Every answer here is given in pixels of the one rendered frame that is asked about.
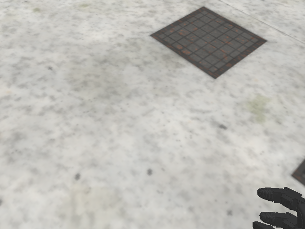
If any robot right hand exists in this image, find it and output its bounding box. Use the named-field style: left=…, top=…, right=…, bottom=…
left=253, top=187, right=305, bottom=229

